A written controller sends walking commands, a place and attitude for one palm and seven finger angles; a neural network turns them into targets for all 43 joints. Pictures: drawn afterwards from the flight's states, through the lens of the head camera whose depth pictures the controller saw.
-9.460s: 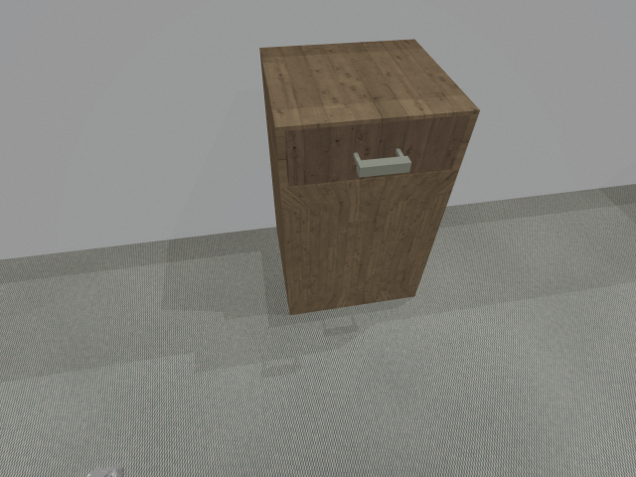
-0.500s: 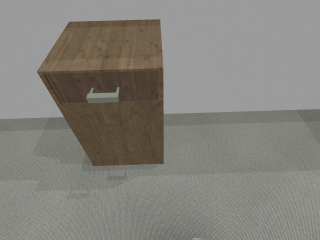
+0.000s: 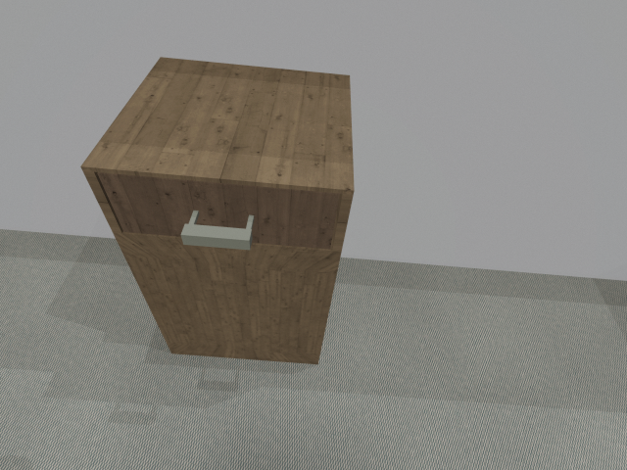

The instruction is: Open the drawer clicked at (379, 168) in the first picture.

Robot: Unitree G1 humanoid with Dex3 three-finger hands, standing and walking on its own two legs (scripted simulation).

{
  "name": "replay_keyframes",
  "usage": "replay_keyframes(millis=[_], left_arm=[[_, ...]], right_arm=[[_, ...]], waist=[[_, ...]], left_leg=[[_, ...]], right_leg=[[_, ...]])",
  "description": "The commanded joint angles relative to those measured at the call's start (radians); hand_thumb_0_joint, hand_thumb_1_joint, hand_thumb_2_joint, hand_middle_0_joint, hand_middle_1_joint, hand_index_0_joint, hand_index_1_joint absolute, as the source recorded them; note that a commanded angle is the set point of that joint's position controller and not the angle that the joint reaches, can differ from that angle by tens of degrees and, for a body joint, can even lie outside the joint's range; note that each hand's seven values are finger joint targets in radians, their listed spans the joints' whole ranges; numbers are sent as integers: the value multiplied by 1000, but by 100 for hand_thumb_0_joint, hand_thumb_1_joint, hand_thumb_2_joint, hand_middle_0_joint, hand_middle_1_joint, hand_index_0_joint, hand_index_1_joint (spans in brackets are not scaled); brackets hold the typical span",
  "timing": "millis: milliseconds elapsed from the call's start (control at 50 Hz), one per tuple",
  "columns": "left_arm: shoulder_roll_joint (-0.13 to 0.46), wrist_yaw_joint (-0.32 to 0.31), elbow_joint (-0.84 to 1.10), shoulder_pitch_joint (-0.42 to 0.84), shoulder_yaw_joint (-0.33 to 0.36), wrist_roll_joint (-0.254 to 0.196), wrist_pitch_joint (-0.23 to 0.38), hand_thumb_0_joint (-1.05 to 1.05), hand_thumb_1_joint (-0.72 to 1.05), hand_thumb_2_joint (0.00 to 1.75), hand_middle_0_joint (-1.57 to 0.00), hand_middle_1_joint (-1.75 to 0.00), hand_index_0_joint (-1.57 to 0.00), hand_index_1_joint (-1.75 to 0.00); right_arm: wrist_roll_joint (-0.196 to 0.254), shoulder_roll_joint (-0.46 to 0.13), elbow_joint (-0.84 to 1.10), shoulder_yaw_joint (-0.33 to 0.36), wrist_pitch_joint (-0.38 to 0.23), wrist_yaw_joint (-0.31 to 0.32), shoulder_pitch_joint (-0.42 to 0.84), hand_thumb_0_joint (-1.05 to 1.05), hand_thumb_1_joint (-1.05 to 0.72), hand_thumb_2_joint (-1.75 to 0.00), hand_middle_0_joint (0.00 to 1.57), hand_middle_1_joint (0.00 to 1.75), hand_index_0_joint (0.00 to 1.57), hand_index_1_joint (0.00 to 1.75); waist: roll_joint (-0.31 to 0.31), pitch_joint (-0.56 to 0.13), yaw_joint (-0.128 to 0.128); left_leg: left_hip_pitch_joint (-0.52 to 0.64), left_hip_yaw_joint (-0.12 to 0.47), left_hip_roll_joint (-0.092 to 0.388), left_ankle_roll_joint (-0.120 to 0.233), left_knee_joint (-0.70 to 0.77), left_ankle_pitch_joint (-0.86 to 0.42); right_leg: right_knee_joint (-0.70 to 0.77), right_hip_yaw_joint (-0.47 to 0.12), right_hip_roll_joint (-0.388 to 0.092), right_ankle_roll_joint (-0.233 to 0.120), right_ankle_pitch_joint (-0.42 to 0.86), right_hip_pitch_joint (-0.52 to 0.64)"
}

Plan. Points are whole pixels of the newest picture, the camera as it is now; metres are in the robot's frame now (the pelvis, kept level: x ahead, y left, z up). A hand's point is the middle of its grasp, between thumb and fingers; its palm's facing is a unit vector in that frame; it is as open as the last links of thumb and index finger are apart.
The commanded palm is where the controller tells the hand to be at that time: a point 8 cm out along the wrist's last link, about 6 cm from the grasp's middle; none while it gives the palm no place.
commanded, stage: come to a stop and stand still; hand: left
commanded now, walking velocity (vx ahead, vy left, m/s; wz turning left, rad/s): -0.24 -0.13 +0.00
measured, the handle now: (220, 227) +0.53 +0.23 -0.07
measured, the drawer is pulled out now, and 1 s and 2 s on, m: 0.00 0.00 0.00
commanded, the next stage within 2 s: look again from close up in 0.84 s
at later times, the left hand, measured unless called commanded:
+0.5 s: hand out of the picture +0.00 +0.10 -0.16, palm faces +0.00 -0.97 -0.24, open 7.3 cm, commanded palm none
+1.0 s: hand out of the picture -0.07 +0.07 -0.17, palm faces +0.03 -0.99 -0.16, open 7.4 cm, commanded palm none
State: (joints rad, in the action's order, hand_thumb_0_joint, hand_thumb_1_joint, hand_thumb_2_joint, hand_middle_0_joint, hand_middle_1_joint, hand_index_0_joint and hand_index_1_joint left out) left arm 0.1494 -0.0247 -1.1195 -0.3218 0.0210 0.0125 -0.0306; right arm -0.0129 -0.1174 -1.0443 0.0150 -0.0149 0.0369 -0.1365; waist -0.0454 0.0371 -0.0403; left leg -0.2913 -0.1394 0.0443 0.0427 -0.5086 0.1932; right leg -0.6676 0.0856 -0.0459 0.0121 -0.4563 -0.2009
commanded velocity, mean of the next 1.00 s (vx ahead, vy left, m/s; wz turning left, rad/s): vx -0.01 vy -0.01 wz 0.00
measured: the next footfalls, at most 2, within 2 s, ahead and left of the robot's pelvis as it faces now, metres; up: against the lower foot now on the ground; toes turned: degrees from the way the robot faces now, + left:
right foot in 0.30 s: -0.01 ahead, -0.17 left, +0.00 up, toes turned -4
left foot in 0.56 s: -0.02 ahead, +0.06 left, +0.00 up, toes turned +1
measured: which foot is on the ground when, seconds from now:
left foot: down 0.00-0.32, up 0.34-0.54, down 0.56-1.00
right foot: up 0.00-0.28, down 0.30-1.00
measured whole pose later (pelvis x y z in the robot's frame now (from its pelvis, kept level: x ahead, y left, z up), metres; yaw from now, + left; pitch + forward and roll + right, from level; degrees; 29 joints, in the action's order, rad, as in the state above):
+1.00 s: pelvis -0.05 -0.09 +0.00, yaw +0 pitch +0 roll +0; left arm 0.11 -0.02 -1.11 -0.33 0.00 0.01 0.01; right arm -0.03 -0.13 -1.09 0.00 0.02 0.02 -0.31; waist 0.02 0.03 0.01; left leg -0.19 0.00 0.05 -0.04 -0.46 0.27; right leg -0.45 0.09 0.03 -0.06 -0.25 -0.20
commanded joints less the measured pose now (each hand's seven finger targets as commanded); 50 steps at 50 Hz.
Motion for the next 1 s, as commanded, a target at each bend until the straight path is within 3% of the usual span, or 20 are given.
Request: replay_keyframes(millis=[0, 40, 100, 180, 240, 260, 280, 300, 320, 380, 480, 540, 560, 620, 760, 900, 920, 940, 960, 980], left_arm=[[84, -10, 81, -51, 34, 7, -3, 0, 90, 90, -20, -30, -20, -30], [81, -6, 105, -32, 43, 8, -6, 0, 90, 90, -20, -30, -20, -30], [68, -2, 129, -18, 50, 6, -16, 0, 90, 90, -20, -30, -20, -30], [54, 3, 134, -21, 41, 7, -14, 0, 90, 90, -20, -30, -20, -30], [74, 2, 101, -104, 39, 12, 0, 0, 90, 90, -20, -30, -20, -30], [123, -2, 107, -105, 43, 20, 7, 0, 90, 90, -20, -30, -20, -30], [199, -4, 133, -39, 48, 24, 17, 0, 90, 90, -20, -30, -20, -30], [223, -5, 163, 27, 48, 17, 13, 0, 90, 90, -20, -30, -20, -30], [207, -10, 167, 79, 47, 19, 16, 0, 90, 90, -20, -30, -20, -30], [160, -5, 168, 151, 36, 14, 25, 0, 90, 90, -20, -30, -20, -30], [136, -7, 102, 49, 32, 2, 36, 0, 90, 90, -20, -30, -20, -30], [89, -6, 70, 16, 18, -14, 40, 0, 90, 90, -20, -30, -20, -30], [86, -7, 66, 12, 16, -12, 42, 0, 90, 90, -20, -30, -20, -30], [102, -7, 37, 27, 17, -15, 40, 0, 90, 90, -20, -30, -20, -30], [87, -5, 13, 12, 9, -9, 39, 0, 90, 90, -20, -30, -20, -30], [69, -6, 6, -23, 9, -8, 47, 0, 90, 90, -20, -30, -20, -30], [220, -6, 99, 7, -5, 11, 63, 0, 90, 90, -20, -30, -20, -30], [156, -14, 91, -8, 17, -2, 70, 0, 90, 90, -20, -30, -20, -30], [175, -14, 111, -22, 22, 4, 74, 0, 90, 90, -20, -30, -20, -30], [171, -14, 120, -18, 30, 8, 77, 0, 90, 90, -20, -30, -20, -30]], right_arm=[[-4, -232, 28, 68, 21, 28, -120, 0, -90, -90, 20, 30, 20, 30], [-5, -230, 45, 72, 25, 25, -101, 0, -90, -90, 20, 30, 20, 30], [-8, -217, 61, 74, 28, 15, -57, 0, -90, -90, 20, 30, 20, 30], [-15, -217, 70, 76, 37, -5, -22, 0, -90, -90, 20, 30, 20, 30], [-10, -204, 68, 75, 47, -17, -28, 0, -90, -90, 20, 30, 20, 30], [-4, -157, 73, 71, 51, -21, -48, 0, -90, -90, 20, 30, 20, 30], [3, -88, 94, 56, 57, -29, -60, 0, -90, -90, 20, 30, 20, 30], [-2, -113, 112, 57, 66, -33, 2, 0, -90, -90, 20, 30, 20, 30], [-6, -110, 110, 55, 73, -31, -2, 0, -90, -90, 20, 30, 20, 30], [-4, -110, 39, 51, 57, -30, -122, 0, -90, -90, 20, 30, 20, 30], [-2, -80, -3, 25, 32, -10, -163, 0, -90, -90, 20, 30, 20, 30], [-3, -106, -45, 8, 4, 2, -192, 0, -90, -90, 20, 30, 20, 30], [-3, -119, -48, 7, 4, 7, -191, 0, -90, -90, 20, 30, 20, 30], [-1, -98, -80, 0, 4, 9, -202, 0, -90, -90, 20, 30, 20, 30], [-4, -77, -86, 0, 19, 7, -222, 0, -90, -90, 20, 30, 20, 30], [-4, -69, -84, -4, 12, 8, -247, 0, -90, -90, 20, 30, 20, 30], [-10, -195, 44, 23, 20, -10, -206, 0, -90, -90, 20, 30, 20, 30], [-22, -179, 56, 22, 6, -4, -189, 0, -90, -90, 20, 30, 20, 30], [-22, -155, 60, 27, -1, 2, -223, 0, -90, -90, 20, 30, 20, 30], [-16, -153, 63, 30, -7, 5, -232, 0, -90, -90, 20, 30, 20, 30]], waist=[[172, -114, 59], [115, -160, 58], [175, -164, 50], [241, -103, 43], [163, -69, 6], [18, -32, 7], [-199, 8, 37], [-203, 44, 8], [-241, 78, 31], [-117, 56, 75], [-56, -5, 41], [77, -23, 20], [47, -27, 16], [121, -45, 19], [22, 63, 34], [16, 44, 42], [-20, 160, 86], [65, 24, 58], [59, -89, 64], [47, -114, 66]], left_leg=[[241, 266, 351, 177, 138, -774], [254, 231, 334, 168, 126, -717], [187, 195, 303, 146, 149, -512], [27, 221, 274, 116, 225, -56], [-97, 185, 189, 40, 175, 192], [-150, 126, 103, -12, 44, 249], [-172, 61, 6, -66, -117, 256], [-113, 113, 4, -52, -256, 296], [-98, 147, 6, -39, -324, 267], [-80, 135, -4, -38, -377, 185], [21, 122, 4, -54, -35, 133], [128, 219, 80, -23, 133, -195], [117, 211, 86, -24, 118, -163], [89, 188, 72, -37, 135, -146], [91, 164, 41, -39, 158, 7], [107, 160, 39, -37, 152, -18], [48, 189, 3, -39, 69, 13], [54, 167, 30, -28, 32, 61], [57, 164, 1, -23, -18, 30], [40, 153, -5, -23, -30, 19]], right_leg=[[-304, -74, -12, 9, -104, -225], [-382, -89, -3, 19, -62, -260], [-348, -81, -5, 25, -30, -234], [-124, -29, -5, 2, -7, -103], [179, 8, 13, -5, 172, 66], [331, -108, -69, -31, 135, 61], [475, -352, -255, -107, 5, -63], [539, -393, -309, -157, -90, -234], [543, -399, -275, -163, -87, -295], [447, -217, -175, -143, 130, -195], [349, -199, -165, -149, 361, -21], [293, -146, -64, -64, 382, -16], [316, -150, -56, -55, 372, 3], [304, -128, -64, -53, 421, 94], [405, -162, -63, -51, 188, -6], [409, -166, -63, -53, 199, -10], [366, -173, -50, -68, 149, -104], [345, -218, -99, -77, 64, -87], [360, -235, -113, -87, 137, -12], [359, -248, -128, -102, 212, 24]])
